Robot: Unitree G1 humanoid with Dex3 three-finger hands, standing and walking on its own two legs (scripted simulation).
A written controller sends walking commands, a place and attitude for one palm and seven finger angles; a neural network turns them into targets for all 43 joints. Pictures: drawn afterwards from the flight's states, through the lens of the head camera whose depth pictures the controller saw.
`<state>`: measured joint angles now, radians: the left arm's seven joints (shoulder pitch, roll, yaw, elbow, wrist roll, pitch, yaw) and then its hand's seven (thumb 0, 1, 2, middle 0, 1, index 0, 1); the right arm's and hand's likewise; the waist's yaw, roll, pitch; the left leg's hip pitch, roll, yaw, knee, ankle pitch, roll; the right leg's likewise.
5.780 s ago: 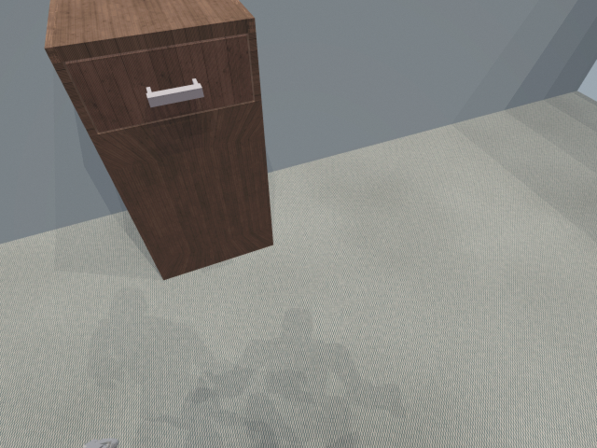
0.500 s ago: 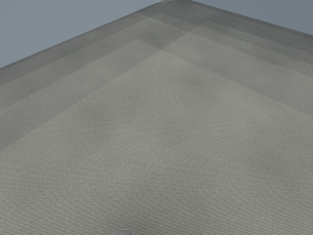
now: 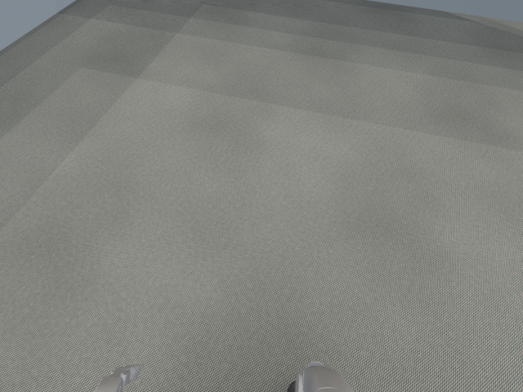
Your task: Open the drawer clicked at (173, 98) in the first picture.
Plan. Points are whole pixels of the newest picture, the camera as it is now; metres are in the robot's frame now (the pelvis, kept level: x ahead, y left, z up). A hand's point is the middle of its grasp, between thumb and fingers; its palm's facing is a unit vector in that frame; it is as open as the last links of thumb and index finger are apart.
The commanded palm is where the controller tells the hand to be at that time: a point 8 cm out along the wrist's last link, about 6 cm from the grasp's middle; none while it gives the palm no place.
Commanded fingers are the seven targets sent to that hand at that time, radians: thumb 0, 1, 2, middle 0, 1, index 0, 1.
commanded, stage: turn to face it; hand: left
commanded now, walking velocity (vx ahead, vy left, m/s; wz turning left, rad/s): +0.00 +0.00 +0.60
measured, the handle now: out of the picture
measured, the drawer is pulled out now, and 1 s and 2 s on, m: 0.00 0.00 0.00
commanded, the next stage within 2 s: none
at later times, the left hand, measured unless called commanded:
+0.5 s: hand out of the picture +0.12 +0.22 -0.19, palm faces +0.22 -0.96 -0.18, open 7.3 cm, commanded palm none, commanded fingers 0.00 0.90 0.90 -0.20 -0.30 -0.20 -0.30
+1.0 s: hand out of the picture +0.06 +0.17 -0.13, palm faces +0.48 -0.83 -0.29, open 7.3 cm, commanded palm none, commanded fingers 0.00 0.90 0.90 -0.20 -0.30 -0.20 -0.30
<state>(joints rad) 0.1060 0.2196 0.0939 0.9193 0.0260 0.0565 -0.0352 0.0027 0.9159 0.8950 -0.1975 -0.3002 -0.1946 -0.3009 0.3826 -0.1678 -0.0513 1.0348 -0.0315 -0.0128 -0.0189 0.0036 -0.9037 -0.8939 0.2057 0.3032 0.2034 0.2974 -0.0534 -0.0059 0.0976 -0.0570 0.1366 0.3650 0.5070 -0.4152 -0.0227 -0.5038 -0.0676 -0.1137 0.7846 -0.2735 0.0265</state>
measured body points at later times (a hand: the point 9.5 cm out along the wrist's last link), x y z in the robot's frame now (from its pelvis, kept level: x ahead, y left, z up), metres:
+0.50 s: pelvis +0.06 +0.02 -0.01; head +0.08 +0.05 +0.44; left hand +0.11 +0.27 -0.17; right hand +0.15 -0.22 -0.14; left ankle +0.07 +0.11 -0.73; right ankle +0.06 -0.12 -0.67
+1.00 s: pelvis +0.08 -0.05 +0.01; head +0.11 -0.07 +0.45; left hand +0.04 +0.21 -0.11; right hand +0.28 -0.25 -0.15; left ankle +0.02 +0.08 -0.65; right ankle +0.12 -0.14 -0.73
